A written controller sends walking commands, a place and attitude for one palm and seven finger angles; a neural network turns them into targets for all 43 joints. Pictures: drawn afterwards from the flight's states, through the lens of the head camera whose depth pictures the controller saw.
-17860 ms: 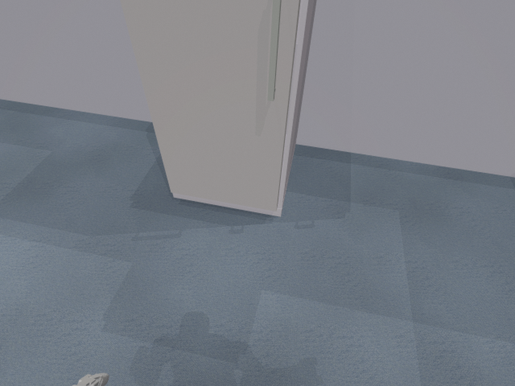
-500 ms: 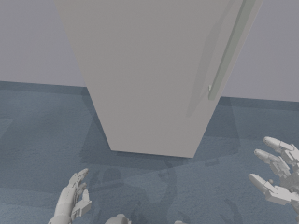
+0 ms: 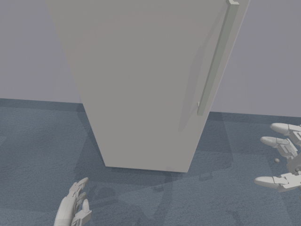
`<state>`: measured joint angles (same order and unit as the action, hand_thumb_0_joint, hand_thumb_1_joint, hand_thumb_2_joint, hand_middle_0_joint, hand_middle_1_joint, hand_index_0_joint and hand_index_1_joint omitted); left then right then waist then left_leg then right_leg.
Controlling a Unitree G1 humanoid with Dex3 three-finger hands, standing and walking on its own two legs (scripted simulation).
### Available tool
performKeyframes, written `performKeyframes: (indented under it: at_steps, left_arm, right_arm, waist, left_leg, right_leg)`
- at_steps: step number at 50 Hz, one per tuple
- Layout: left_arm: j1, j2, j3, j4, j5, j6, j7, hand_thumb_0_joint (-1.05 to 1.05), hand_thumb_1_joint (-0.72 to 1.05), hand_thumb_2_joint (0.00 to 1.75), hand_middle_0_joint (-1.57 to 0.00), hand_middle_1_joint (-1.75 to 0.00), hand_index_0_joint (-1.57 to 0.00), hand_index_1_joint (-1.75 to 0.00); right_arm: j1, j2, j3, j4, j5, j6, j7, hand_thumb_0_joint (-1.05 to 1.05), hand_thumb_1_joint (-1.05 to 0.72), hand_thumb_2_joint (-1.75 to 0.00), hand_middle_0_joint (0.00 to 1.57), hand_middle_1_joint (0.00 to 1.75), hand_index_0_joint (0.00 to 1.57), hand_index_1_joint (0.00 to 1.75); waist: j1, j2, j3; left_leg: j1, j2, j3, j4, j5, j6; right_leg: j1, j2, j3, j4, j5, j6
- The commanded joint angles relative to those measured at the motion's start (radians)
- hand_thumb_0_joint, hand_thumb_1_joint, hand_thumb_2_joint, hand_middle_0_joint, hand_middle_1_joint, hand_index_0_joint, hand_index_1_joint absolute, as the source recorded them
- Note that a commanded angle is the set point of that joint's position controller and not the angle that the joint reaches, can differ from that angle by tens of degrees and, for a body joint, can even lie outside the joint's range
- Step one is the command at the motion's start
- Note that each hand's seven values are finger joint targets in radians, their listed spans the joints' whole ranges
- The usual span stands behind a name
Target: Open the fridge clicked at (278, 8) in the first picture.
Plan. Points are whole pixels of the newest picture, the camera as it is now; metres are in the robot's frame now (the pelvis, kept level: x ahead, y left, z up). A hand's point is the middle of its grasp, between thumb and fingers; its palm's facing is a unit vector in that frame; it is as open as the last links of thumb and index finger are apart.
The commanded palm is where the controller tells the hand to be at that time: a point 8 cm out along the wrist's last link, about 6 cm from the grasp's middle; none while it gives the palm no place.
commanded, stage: raise the hand to about handle height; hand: right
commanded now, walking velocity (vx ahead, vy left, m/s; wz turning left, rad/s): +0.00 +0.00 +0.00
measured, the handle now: (211, 68) +0.54 -0.17 +0.16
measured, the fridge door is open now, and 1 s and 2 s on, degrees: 0 0 0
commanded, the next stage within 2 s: move the hooked fingers beside the handle in 0.88 s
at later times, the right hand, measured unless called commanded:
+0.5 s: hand (275, 129) +0.30 -0.26 +0.17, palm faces +0.10 +0.99 -0.04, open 14.0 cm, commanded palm +0.25 -0.30 +0.17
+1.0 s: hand (271, 134) +0.28 -0.24 +0.16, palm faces +0.12 +0.99 -0.03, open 14.0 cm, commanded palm +0.25 -0.29 +0.17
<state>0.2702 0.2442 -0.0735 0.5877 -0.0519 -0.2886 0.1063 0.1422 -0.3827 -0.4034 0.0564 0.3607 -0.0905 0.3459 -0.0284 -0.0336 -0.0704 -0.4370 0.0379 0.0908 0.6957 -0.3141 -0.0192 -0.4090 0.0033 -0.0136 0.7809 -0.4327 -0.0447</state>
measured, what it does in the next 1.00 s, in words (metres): stands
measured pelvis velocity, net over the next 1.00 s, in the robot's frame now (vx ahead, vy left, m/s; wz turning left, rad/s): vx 0.00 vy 0.03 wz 0.01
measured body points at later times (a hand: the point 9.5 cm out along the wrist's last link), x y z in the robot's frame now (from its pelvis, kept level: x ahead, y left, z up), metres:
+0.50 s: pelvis +0.01 +0.02 +0.02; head +0.01 +0.03 +0.47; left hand +0.19 +0.25 -0.05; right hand +0.29 -0.31 +0.17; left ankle +0.03 +0.14 -0.71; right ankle -0.02 -0.08 -0.71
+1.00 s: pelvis +0.00 +0.03 +0.02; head -0.01 +0.05 +0.47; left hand +0.18 +0.26 -0.05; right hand +0.27 -0.30 +0.17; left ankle +0.03 +0.14 -0.71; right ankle -0.02 -0.08 -0.71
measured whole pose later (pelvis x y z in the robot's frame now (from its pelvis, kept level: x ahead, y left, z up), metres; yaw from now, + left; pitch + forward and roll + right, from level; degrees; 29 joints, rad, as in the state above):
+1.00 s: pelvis +0.00 +0.03 +0.02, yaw +0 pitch -1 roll +1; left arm 0.24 0.26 -0.06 0.61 -0.07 -0.22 0.13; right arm -0.06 -0.41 -0.45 0.19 0.33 0.08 0.38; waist -0.04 -0.06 -0.03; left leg -0.26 0.01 0.09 0.52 -0.24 0.02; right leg -0.21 -0.01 -0.02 0.55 -0.33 -0.01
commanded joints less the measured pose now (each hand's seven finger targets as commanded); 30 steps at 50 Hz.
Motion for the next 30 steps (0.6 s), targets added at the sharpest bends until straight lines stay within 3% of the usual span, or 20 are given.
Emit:
performKeyframes:
  at_steps: [1,4,7,9,11,14,17,19,21,23,27,30]
  left_arm:
    - [-0.083,0.150,0.066,-0.144,-0.010,-0.047,0.016,0.00,0.90,0.90,-0.20,-0.30,-0.20,-0.30]
    - [-0.089,0.147,0.064,-0.148,-0.010,-0.039,0.020,0.00,0.90,0.90,-0.20,-0.30,-0.20,-0.30]
    - [-0.097,0.142,0.059,-0.148,-0.004,-0.038,0.021,0.00,0.90,0.90,-0.20,-0.30,-0.20,-0.30]
    - [-0.097,0.132,0.057,-0.143,-0.006,-0.039,0.024,0.00,0.90,0.90,-0.20,-0.30,-0.20,-0.30]
    - [-0.096,0.132,0.056,-0.132,-0.009,-0.038,0.027,0.00,0.90,0.90,-0.20,-0.30,-0.20,-0.30]
    - [-0.101,0.135,0.055,-0.120,-0.016,-0.028,0.030,0.00,0.90,0.90,-0.20,-0.30,-0.20,-0.30]
    - [-0.104,0.142,0.055,-0.119,-0.022,-0.011,0.032,0.00,0.90,0.90,-0.20,-0.30,-0.20,-0.30]
    - [-0.118,0.140,0.055,-0.130,-0.026,-0.004,0.032,0.00,0.90,0.90,-0.20,-0.30,-0.20,-0.30]
    - [-0.115,0.137,0.057,-0.140,-0.023,-0.001,0.029,0.00,0.90,0.90,-0.20,-0.30,-0.20,-0.30]
    - [-0.114,0.138,0.059,-0.143,-0.021,0.007,0.021,0.00,0.90,0.90,-0.20,-0.30,-0.20,-0.30]
    - [-0.123,0.137,0.061,-0.148,-0.016,0.016,0.014,0.00,0.90,0.90,-0.20,-0.30,-0.20,-0.30]
    - [-0.126,0.128,0.061,-0.149,-0.019,0.016,0.019,0.00,0.90,0.90,-0.20,-0.30,-0.20,-0.30]
  right_arm:
    - [-0.201,-0.196,-0.074,-0.151,0.011,0.009,0.024,0.00,0.50,-0.30,0.30,1.20,0.30,1.20]
    - [-0.264,-0.236,-0.104,-0.159,0.009,0.034,0.033,0.00,0.50,-0.30,0.30,1.20,0.30,1.20]
    - [-0.331,-0.286,-0.140,-0.218,0.008,0.020,0.023,0.00,0.50,-0.30,0.30,1.20,0.30,1.20]
    - [-0.360,-0.290,-0.147,-0.235,0.005,0.007,0.019,0.00,0.50,-0.30,0.30,1.20,0.30,1.20]
    - [-0.371,-0.284,-0.147,-0.199,0.008,0.011,0.018,0.00,0.50,-0.30,0.30,1.20,0.30,1.20]
    - [-0.403,-0.281,-0.140,-0.133,0.009,0.050,0.037,0.00,0.50,-0.30,0.30,1.20,0.30,1.20]
    - [-0.423,-0.281,-0.129,-0.056,0.007,0.112,0.050,0.00,0.50,-0.30,0.30,1.20,0.30,1.20]
    - [-0.489,-0.303,-0.128,-0.082,-0.005,0.136,0.052,0.00,0.50,-0.30,0.30,1.20,0.30,1.20]
    - [-0.445,-0.287,-0.128,-0.068,-0.006,0.146,0.050,0.00,0.50,-0.30,0.30,1.20,0.30,1.20]
    - [-0.392,-0.283,-0.141,-0.054,0.003,0.143,0.053,0.00,0.50,-0.30,0.30,1.20,0.30,1.20]
    - [-0.397,-0.319,-0.180,-0.092,0.010,0.114,0.041,0.00,0.50,-0.30,0.30,1.20,0.30,1.20]
    - [-0.446,-0.313,-0.172,-0.129,-0.003,0.093,0.024,0.00,0.50,-0.30,0.30,1.20,0.30,1.20]
  waist:
    - [-0.003,-0.059,-0.097]
    - [-0.006,-0.036,-0.120]
    - [-0.019,-0.064,-0.153]
    - [-0.016,-0.096,-0.183]
    - [-0.013,-0.075,-0.162]
    - [-0.008,-0.085,-0.127]
    - [-0.008,-0.030,-0.082]
    - [-0.006,-0.065,-0.107]
    - [-0.012,-0.047,-0.131]
    - [-0.019,0.014,-0.145]
    - [-0.031,0.017,-0.151]
    - [-0.021,-0.048,-0.153]
  left_leg:
    - [0.106,-0.041,-0.002,-0.093,0.148,0.040]
    - [0.149,-0.041,-0.007,-0.116,0.176,0.041]
    - [0.198,-0.044,-0.012,-0.126,0.226,0.046]
    - [0.215,-0.041,-0.014,-0.135,0.263,0.045]
    - [0.218,-0.042,-0.012,-0.146,0.272,0.044]
    - [0.227,-0.039,-0.017,-0.172,0.286,0.043]
    - [0.237,-0.037,-0.018,-0.201,0.266,0.042]
    - [0.242,-0.033,-0.023,-0.207,0.265,0.041]
    - [0.256,-0.033,-0.019,-0.206,0.277,0.042]
    - [0.293,-0.034,-0.024,-0.206,0.316,0.040]
    - [0.314,-0.034,-0.034,-0.208,0.333,0.037]
    - [0.297,-0.033,-0.036,-0.213,0.316,0.037]
  right_leg:
    - [0.042,-0.023,0.085,-0.215,0.290,0.056]
    - [0.073,-0.021,0.079,-0.227,0.313,0.049]
    - [0.114,-0.019,0.076,-0.235,0.374,0.050]
    - [0.158,-0.018,0.069,-0.243,0.417,0.052]
    - [0.162,-0.020,0.069,-0.254,0.422,0.053]
    - [0.165,-0.016,0.057,-0.269,0.407,0.047]
    - [0.144,-0.018,0.058,-0.286,0.371,0.040]
    - [0.166,-0.014,0.056,-0.297,0.371,0.037]
    - [0.176,-0.013,0.055,-0.300,0.389,0.037]
    - [0.163,-0.012,0.045,-0.295,0.408,0.031]
    - [0.157,-0.011,0.032,-0.292,0.409,0.029]
    - [0.178,-0.006,0.026,-0.300,0.396,0.029]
